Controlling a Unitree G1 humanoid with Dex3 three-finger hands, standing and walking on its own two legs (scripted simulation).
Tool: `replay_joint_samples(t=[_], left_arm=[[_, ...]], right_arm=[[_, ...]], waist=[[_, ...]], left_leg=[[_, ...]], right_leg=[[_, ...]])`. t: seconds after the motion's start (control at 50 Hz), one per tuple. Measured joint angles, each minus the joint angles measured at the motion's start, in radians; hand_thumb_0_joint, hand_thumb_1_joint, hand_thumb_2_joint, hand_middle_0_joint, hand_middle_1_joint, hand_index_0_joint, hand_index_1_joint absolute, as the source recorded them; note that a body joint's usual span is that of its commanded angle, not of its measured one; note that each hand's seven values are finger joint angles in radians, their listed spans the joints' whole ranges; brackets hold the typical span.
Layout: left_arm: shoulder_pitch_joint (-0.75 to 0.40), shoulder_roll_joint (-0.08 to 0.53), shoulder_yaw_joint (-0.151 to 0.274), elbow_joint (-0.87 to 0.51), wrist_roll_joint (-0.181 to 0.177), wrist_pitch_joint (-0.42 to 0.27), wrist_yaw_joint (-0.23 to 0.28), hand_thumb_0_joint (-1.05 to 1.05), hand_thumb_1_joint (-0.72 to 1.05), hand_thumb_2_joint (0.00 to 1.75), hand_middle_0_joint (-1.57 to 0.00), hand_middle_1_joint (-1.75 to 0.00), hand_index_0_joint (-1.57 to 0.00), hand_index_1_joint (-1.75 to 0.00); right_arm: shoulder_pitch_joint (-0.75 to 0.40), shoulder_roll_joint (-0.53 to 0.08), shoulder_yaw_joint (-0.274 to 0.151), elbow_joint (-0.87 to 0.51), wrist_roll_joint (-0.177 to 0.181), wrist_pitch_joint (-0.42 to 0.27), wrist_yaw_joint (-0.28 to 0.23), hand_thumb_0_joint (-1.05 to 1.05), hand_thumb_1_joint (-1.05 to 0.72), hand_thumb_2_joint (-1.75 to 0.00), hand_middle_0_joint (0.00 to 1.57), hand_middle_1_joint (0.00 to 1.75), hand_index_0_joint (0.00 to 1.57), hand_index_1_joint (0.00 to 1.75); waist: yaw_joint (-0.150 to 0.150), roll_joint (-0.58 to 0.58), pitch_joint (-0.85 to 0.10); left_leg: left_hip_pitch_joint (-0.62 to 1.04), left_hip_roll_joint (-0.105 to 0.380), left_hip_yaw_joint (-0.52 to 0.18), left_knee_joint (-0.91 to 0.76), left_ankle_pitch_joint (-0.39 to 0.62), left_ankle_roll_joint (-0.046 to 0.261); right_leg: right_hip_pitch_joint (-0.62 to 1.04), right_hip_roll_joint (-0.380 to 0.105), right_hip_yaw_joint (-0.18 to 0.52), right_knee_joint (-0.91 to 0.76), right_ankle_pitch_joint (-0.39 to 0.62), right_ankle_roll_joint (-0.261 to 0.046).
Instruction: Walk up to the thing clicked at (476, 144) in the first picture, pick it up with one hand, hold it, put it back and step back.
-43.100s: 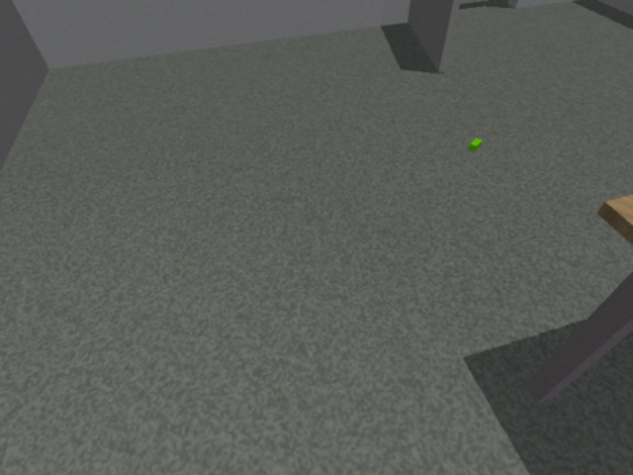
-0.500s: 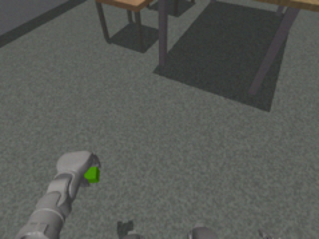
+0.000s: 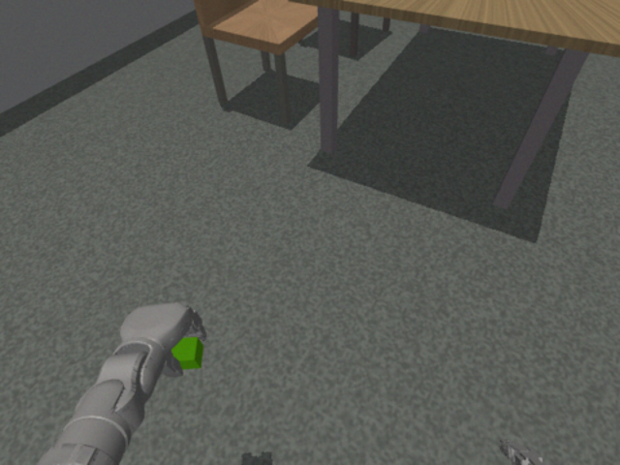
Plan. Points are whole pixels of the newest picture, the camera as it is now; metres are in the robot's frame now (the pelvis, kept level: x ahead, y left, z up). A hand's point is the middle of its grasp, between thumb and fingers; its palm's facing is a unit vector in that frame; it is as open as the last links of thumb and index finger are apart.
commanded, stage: hold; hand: left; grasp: from above
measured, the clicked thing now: (176, 354) +0.32 +0.23 -0.10
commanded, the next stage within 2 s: crouch in 1.66 s
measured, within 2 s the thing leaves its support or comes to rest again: neither
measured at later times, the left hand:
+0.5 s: hand (168, 353) +0.30 +0.22 -0.03, palm faces -0.46 -0.04 -0.89, open 6.4 cm
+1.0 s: hand (165, 367) +0.27 +0.21 -0.01, palm faces -0.45 -0.04 -0.89, open 6.4 cm
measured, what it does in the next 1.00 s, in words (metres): stands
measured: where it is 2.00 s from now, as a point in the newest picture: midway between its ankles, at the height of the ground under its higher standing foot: outside the picture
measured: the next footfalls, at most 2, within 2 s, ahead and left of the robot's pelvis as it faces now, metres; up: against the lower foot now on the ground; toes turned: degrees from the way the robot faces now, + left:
none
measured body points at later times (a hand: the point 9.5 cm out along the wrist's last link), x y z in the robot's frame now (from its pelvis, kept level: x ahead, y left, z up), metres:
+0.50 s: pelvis +0.00 -0.01 +0.01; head +0.02 -0.02 +0.46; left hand +0.32 +0.22 +0.02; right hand +0.13 -0.27 -0.10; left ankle +0.00 +0.12 -0.71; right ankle +0.02 -0.15 -0.71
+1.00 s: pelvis -0.02 -0.01 +0.02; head -0.01 -0.03 +0.47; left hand +0.29 +0.21 +0.04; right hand +0.13 -0.26 -0.09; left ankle +0.00 +0.12 -0.71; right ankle +0.02 -0.15 -0.71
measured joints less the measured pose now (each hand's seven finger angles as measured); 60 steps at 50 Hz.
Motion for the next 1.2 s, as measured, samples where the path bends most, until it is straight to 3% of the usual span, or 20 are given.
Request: replay_joint_samples(t=[0.52,1.2], left_arm=[[0.052,-0.004,-0.010,-0.092,0.001,0.007,-0.061,-0.01,0.53,0.01,-1.05,-0.04,-1.09,-0.01],[0.069,0.003,-0.016,-0.148,-0.025,0.003,-0.107,-0.01,0.54,0.00,-1.03,-0.07,-1.07,-0.03]], right_arm=[[-0.007,-0.014,-0.003,-0.041,0.012,0.059,-0.004,0.01,-0.90,-0.89,0.21,0.30,0.20,0.29],[-0.048,-0.010,0.025,-0.041,0.020,0.042,-0.024,0.01,-0.90,-0.90,0.21,0.30,0.20,0.29]], waist=[[0.017,0.005,0.015],[0.033,0.013,0.059]], left_leg=[[0.133,-0.003,0.009,-0.113,0.047,-0.008],[0.242,-0.007,0.019,-0.225,0.119,-0.010]], right_leg=[[0.115,-0.001,0.006,-0.081,0.031,-0.008],[0.214,-0.001,0.014,-0.176,0.097,-0.012]])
